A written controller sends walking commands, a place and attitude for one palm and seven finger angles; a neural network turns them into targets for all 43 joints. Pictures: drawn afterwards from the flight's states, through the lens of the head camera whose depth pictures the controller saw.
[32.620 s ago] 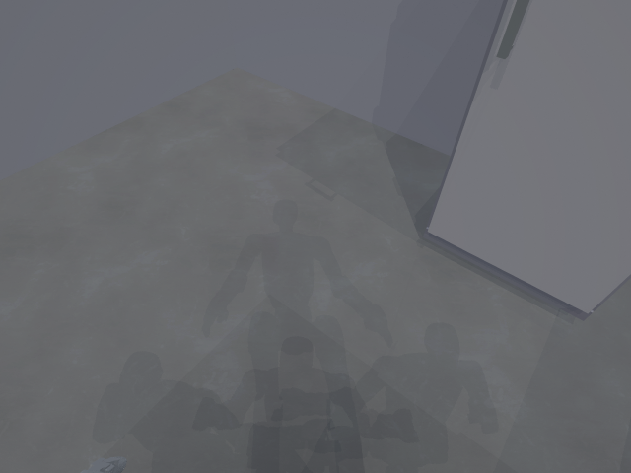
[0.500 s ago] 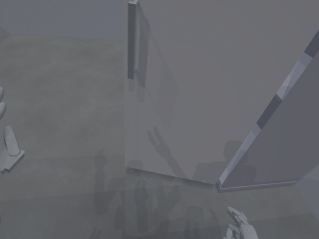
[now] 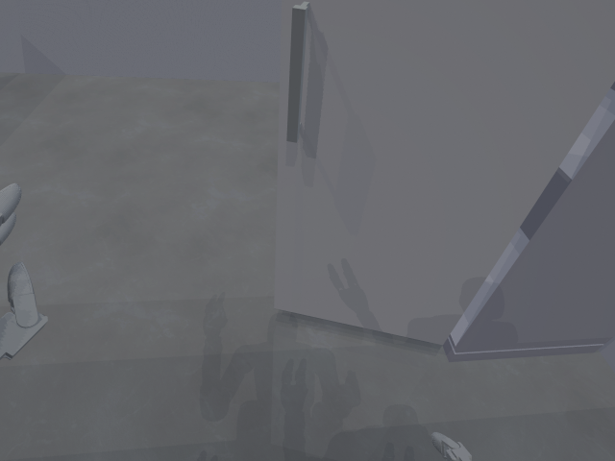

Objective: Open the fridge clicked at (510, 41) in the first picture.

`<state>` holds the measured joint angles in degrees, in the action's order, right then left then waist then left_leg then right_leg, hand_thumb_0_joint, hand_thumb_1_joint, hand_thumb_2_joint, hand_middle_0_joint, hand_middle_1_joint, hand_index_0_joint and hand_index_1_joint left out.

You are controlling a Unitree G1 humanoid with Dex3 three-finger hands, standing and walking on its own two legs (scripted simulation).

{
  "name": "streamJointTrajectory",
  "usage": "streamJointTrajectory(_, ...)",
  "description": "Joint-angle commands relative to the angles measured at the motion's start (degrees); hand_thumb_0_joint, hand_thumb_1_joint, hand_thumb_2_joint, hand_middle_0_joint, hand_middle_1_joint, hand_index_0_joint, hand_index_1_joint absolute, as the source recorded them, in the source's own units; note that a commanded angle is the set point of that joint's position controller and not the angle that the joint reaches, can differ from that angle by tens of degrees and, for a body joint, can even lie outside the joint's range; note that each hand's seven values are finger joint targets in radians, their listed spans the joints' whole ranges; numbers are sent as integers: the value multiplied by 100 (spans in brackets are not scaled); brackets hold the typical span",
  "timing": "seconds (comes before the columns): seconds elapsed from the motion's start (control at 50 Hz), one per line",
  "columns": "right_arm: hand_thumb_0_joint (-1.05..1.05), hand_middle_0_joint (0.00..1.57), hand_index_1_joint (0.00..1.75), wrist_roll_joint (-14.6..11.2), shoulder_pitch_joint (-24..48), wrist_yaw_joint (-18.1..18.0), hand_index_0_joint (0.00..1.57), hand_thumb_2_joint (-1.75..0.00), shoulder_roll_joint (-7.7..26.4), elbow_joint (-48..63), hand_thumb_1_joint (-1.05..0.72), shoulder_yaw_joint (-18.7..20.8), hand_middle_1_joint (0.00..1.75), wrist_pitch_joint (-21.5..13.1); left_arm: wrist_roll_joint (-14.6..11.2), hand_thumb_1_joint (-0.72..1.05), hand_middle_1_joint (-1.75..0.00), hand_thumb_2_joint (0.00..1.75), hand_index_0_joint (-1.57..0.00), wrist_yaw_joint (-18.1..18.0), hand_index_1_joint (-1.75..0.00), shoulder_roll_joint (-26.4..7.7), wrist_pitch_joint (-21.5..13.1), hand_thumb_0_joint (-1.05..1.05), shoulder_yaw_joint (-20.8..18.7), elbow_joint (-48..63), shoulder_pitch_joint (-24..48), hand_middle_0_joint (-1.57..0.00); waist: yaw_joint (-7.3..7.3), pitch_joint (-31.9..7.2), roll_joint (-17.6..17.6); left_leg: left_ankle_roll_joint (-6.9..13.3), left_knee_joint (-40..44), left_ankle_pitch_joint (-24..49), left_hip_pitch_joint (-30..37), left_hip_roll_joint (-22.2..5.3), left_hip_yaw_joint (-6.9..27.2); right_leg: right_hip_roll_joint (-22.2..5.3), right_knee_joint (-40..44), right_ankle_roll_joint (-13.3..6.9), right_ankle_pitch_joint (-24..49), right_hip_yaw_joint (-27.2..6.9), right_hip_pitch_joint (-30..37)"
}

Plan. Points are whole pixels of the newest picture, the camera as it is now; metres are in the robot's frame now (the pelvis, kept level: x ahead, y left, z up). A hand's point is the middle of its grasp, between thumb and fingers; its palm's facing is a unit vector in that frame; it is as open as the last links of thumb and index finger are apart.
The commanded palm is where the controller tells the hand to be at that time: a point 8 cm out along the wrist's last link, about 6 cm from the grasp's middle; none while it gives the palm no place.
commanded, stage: stop stepping back and stand still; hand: left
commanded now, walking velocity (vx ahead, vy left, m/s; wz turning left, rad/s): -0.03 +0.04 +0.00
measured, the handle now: (298, 77) +0.76 +0.06 +0.19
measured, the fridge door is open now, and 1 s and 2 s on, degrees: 73 73 73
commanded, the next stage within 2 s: let the arm hang, fingers relaxed in 0.22 s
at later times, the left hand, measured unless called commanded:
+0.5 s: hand (136, 416) +0.21 +0.24 -0.08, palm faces +0.06 -0.92 -0.38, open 7.4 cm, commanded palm none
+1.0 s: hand out of the picture +0.00 +0.23 -0.17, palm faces +0.04 -0.97 -0.25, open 7.3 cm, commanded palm none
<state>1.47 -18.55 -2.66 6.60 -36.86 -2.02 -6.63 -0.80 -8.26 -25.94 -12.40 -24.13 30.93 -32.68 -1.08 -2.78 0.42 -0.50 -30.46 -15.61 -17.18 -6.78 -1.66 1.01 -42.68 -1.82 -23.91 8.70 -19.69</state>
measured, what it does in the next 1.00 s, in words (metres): steps on the spot: right foot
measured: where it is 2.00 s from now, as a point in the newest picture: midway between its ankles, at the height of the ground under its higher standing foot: outside the picture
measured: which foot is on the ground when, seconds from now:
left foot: down 0.00-1.00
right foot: up 0.00-0.02, down 0.04-1.00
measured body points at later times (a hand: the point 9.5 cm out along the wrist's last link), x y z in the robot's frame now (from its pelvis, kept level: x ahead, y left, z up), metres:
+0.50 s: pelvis +0.02 +0.01 -0.02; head +0.02 -0.01 +0.43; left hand +0.20 +0.29 -0.05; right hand +0.18 -0.24 -0.13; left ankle +0.05 +0.13 -0.74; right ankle +0.00 -0.10 -0.74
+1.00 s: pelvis +0.03 +0.03 +0.00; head +0.05 +0.02 +0.45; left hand +0.00 +0.28 -0.15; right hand +0.03 -0.20 -0.16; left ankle +0.05 +0.13 -0.74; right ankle +0.00 -0.10 -0.74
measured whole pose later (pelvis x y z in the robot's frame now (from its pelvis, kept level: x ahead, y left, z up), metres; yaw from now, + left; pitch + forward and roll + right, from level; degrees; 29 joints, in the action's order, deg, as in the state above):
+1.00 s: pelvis +0.03 +0.03 +0.00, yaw +2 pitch -1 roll +0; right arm 1.3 -14.5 -1.2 9.7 -65.0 0.1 1.0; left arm 0.5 -1.3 -12.2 0.3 -0.3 -66.6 -15.5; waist 0.1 3.3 -1.2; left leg 0.8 -24.2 -10.6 -13.1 -0.9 -3.6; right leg -1.6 -22.6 0.9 -15.2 2.4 -6.8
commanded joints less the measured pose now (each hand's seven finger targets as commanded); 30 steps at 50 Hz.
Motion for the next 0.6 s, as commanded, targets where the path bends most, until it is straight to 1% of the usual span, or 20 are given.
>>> streamJointTrajectory(0.0, 0, 20, 30, -95, 926, -188, 20, -90, 1072, 881, -90, 496, 30, -100, -24, 90, -30, 90, -20, -174, -30, -858, 56, 0, -736, 312, 686, -20, 187, 100, 725, 239, -1733, -1737, -2211, 242, -299, -933, 2440, -748, -991, -2117, 1818)
streamJointTrajectory(0.02, 0, 20, 30, -129, 987, -198, 20, -90, 1098, 927, -90, 496, 30, -146, -104, 90, -30, 90, -20, -171, -30, -1059, 45, 0, -785, 444, 1032, -20, 153, 241, 1546, 125, -3174, -1309, -2475, 560, -107, -2048, 3126, -1258, -386, -3922, 1303)
streamJointTrajectory(0.04, 0, 20, 30, -21, 1000, -156, 20, -90, 1122, 788, -90, 459, 30, -253, -117, 90, -30, 90, -20, -160, -30, -1449, -148, 0, -1075, 675, 1428, -20, 52, 299, 1160, -29, -3559, -977, -2100, 290, 63, -2127, 3077, -1394, 596, -3864, 738)
streamJointTrajectory(0.06, 0, 20, 30, -79, 935, -119, 20, -90, 1012, 604, -90, 421, 30, -289, -74, 90, -30, 90, -20, -168, -30, -1034, -165, 0, -728, 554, 1800, -20, 16, -180, 1116, 6, -3301, -1257, -1869, 342, 168, -2152, 3025, -1307, -828, -3740, 638)
streamJointTrajectory(0.1, 0, 20, 30, -119, 977, -166, 20, -90, 1088, 638, -90, 431, 30, -255, -64, 90, -30, 90, -20, -144, -30, -551, -92, 0, -351, 217, 1284, -20, 49, 395, 728, 75, -2192, -686, -1134, 211, 67, -1781, 2750, -1032, -348, -2829, 50)
streamJointTrajectory(0.14, 0, 20, 30, -83, 1122, -242, 20, -90, 1019, 628, -90, 349, 30, -281, -28, 90, -30, 90, -20, -207, -30, -616, -200, 0, -306, 554, 1536, -20, 79, 291, 748, 147, -886, -411, -64, 414, -277, -1441, 2456, -713, -125, -1850, -192)
streamJointTrajectory(0.18, 0, 20, 30, -73, 1123, -313, 20, -90, 1107, 686, -90, 396, 30, -385, -25, 90, -30, 90, -20, -238, -30, -746, -311, 0, -396, 904, 1584, -20, 53, 74, 167, 172, 266, -26, 741, 506, -236, -1069, 1657, -364, 64, -1385, -185)
streamJointTrajectory(0.22, 0, 20, 30, -114, 1144, -292, 20, -90, 1334, 876, -90, 494, 30, -437, -16, 90, -30, 90, -20, -250, -30, -853, -441, 0, -616, 1276, 1400, -20, 163, -134, -1167, 600, 973, 586, 893, -553, 1331, -297, 441, 121, 517, -893, -332)
streamJointTrajectory(0.26, 0, 20, 30, -83, 1170, -254, 20, -90, 1226, 813, -90, 464, 30, -465, -24, 90, -30, 90, -20, -188, -30, -1021, -453, 0, -922, 961, 967, -20, 162, 80, -1777, 768, 1722, -731, -146, -858, 1809, -142, 67, 243, -69, -730, 207)
streamJointTrajectory(0.28, 0, 20, 30, -82, 1168, -234, 20, -90, 1133, 860, -90, 409, 30, -476, 14, 90, -30, 90, -20, -167, -30, -842, -475, 0, -790, 977, 987, -20, 150, 335, -1658, 786, 1705, -709, -540, -822, 1676, -195, 253, 231, 114, -706, 482)
streamJointTrajectory(0.3, 0, 20, 30, 22, 1285, 275, 20, -90, 2429, -414, -90, 825, 30, -399, 439, 90, -30, 90, -20, 684, -30, 466, 734, 0, 1625, -3546, 1067, -20, -159, 406, -1331, 609, 365, 1761, -403, -378, 1222, -433, 116, 214, 796, -779, -289)
streamJointTrajectory(0.32, 0, 20, 30, -81, 1076, 270, 20, -90, 1849, -285, -90, 712, 30, 39, 287, 90, -30, 90, -20, 790, -30, 715, 1180, 0, 1603, -3927, 799, -20, 89, -87, -1234, 506, 216, 2368, -371, -398, 718, -450, 344, 268, 812, -825, 126)
streamJointTrajectory(0.34, 0, 20, 30, -69, 1093, 244, 20, -90, 1605, -207, -90, 577, 30, 155, 238, 90, -30, 90, -20, 817, -30, 881, 1240, 0, 1788, -4144, 827, -20, 189, -327, -762, 418, 109, 1971, -435, -380, 636, -475, 661, 265, 1023, -791, 393)
streamJointTrajectory(0.38, 0, 20, 30, -85, 972, 250, 20, -90, 1513, -193, -90, 485, 30, 268, 276, 90, -30, 90, -20, 832, -30, 477, 1144, 0, 1894, -4692, 1278, -20, 138, -593, 1119, 124, -416, 1535, -309, 51, 322, -1026, 1357, 26, 2845, -1213, 815)
streamJointTrajectory(0.42, 0, 20, 30, -10, 888, 267, 20, -90, 1605, -313, -90, 524, 30, 381, 296, 90, -30, 90, -20, 814, -30, 167, 1073, 0, 1896, -5437, 1696, -20, 31, -383, 1926, 45, -676, 998, -469, 398, 188, -1408, 1399, -339, 4526, -1510, 1076)
streamJointTrajectory(0.44, 0, 20, 30, 2, 916, 266, 20, -90, 1667, -393, -90, 543, 30, 450, 285, 90, -30, 90, -20, 794, -30, 81, 1081, 0, 1921, -5790, 1827, -20, 41, -311, 1837, 56, -687, 650, -477, 455, 191, -1447, 1375, -410, 4787, -1476, 1191)
streamJointTrajectory(0.46, 0, 20, 30, 24, 936, 274, 20, -90, 1642, -467, -90, 537, 30, 506, 273, 90, -30, 90, -20, 762, -30, 24, 1106, 0, 1972, -6134, 1930, -20, 38, -253, 1395, 48, -536, 829, -425, 448, 166, -1445, 1289, -410, 4858, -1406, 1276)
streamJointTrajectory(0.52, 0, 20, 30, 47, 908, 258, 20, -90, 1439, -915, -90, 382, 30, 631, 188, 90, -30, 90, -20, 715, -30, 274, 1193, 0, 2151, -7025, 2165, -20, -3, -192, -119, 79, 217, 2146, 495, 198, 350, -930, 1348, -69, 2797, -1105, 762)
streamJointTrajectory(0.54, 0, 20, 30, 45, 957, 248, 20, -90, 1411, -1075, -90, 336, 30, 642, 171, 90, -30, 90, -20, 716, -30, 400, 1222, 0, 2198, -7321, 2126, -20, 49, -147, -670, 154, 426, 2045, 459, 58, 496, -756, 1478, 62, 1968, -1020, 790)
streamJointTrajectory(0.58, 0, 20, 30, 15, 978, 215, 20, -90, 1310, -1341, -90, 290, 30, 665, 159, 90, -30, 90, -20, 719, -30, 524, 1235, 0, 2238, -7872, 1955, -20, 123, -63, -709, 183, 659, 1380, 256, 26, 573, -663, 1866, 84, 1329, -1048, 1039)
